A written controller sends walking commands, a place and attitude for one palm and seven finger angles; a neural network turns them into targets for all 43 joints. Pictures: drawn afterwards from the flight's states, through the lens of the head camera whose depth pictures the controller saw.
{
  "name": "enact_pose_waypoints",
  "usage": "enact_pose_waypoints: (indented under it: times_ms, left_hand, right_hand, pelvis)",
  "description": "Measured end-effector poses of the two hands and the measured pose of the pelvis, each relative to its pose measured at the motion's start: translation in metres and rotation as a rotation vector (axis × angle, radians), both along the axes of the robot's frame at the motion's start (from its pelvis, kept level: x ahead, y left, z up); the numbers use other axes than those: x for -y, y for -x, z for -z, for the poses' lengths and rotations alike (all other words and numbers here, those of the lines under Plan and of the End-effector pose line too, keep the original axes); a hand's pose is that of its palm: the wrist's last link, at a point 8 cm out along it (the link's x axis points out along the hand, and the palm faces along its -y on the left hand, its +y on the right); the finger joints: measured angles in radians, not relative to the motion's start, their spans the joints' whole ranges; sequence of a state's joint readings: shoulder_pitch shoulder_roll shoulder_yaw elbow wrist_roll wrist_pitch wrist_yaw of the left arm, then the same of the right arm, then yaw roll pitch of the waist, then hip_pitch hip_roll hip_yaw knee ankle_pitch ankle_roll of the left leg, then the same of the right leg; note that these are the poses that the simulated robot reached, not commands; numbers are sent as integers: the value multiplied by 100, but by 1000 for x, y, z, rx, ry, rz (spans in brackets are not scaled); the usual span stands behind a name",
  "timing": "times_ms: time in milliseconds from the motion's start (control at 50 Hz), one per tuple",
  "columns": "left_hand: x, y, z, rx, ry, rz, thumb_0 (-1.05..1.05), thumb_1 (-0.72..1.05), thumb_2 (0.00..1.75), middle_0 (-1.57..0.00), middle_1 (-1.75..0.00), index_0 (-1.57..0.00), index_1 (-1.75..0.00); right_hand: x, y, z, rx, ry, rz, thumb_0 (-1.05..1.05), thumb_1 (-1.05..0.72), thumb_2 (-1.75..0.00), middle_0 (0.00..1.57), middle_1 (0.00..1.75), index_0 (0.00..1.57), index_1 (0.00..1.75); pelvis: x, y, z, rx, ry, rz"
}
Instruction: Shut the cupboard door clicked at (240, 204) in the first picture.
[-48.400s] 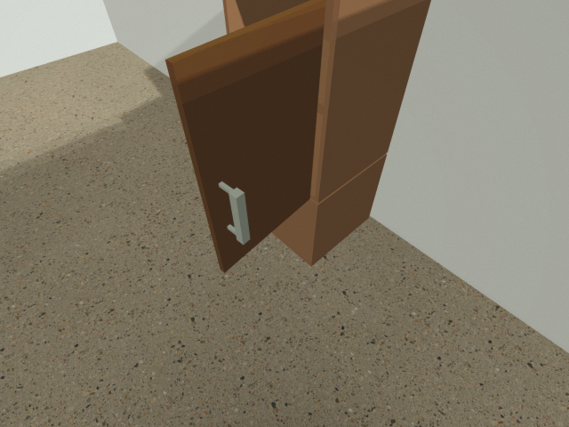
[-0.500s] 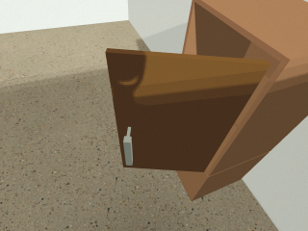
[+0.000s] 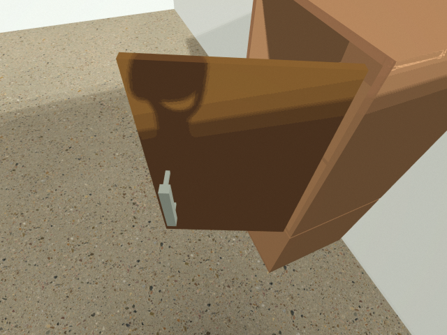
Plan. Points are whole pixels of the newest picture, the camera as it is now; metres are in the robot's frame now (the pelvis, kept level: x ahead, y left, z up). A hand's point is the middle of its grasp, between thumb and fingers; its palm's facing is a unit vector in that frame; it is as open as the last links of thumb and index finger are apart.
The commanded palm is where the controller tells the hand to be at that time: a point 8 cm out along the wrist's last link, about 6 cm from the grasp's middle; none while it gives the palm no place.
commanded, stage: come to a stop and stand still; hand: left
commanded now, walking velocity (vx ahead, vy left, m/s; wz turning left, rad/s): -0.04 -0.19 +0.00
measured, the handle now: (169, 199) +0.42 +0.15 -0.11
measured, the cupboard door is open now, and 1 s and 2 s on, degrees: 66 66 66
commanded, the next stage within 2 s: look again from close up in 1.02 s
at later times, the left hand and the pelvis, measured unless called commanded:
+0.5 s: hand out of the picture +0.00 +0.12 -0.19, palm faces +0.07 -0.98 -0.16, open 7.3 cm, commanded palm none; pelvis -0.01 -0.06 -0.01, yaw +0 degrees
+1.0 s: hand out of the picture +0.02 +0.19 -0.17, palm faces -0.01 -0.96 -0.29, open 7.3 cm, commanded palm none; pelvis -0.01 -0.02 -0.01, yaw -1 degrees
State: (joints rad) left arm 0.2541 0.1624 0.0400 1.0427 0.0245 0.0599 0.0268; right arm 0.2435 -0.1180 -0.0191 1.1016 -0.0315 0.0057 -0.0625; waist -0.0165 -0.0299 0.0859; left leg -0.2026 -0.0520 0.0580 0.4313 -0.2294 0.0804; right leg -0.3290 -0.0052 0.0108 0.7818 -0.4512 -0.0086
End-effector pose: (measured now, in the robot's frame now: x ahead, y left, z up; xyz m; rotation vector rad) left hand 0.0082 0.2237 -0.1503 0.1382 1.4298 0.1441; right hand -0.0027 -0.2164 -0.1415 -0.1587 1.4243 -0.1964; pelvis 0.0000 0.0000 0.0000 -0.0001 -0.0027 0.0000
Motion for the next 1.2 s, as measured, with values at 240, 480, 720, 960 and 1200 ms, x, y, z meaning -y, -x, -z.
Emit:
enact_pose_waypoints:
  times_ms: [240,480,720,960,1200]
  left_hand:
    - [60,-4,2,98,-9,16,1,91,90,-20,-30,-20,-30]
    - [59,14,10,94,16,-35,1,92,90,-20,-30,-21,-30]
    - [7,17,-2,74,-66,10,1,91,90,-20,-30,-21,-30]
    - [-16,-3,-18,99,-115,41,1,91,90,-20,-30,-20,-30]
    - [8,-29,-10,105,-63,69,1,91,90,-20,-30,-20,-30]
  right_hand:
    - [89,-7,4,42,33,-6,0,-91,-90,20,30,20,30]
    - [80,-52,-12,143,41,-86,0,-91,-90,19,30,20,30]
    - [29,-66,4,257,-30,-112,-1,-93,-90,20,30,21,30]
    - [34,-42,7,182,-27,-100,0,-92,-90,20,30,21,30]
    - [62,-20,-2,87,29,-73,0,-91,-90,20,30,20,30]
  pelvis:
    - [61,14,9,-10,16,0]
    - [58,10,6,7,-2,-1]
    - [21,13,12,8,18,-7]
    - [14,7,6,3,-4,11]
    - [27,0,2,8,-10,12]
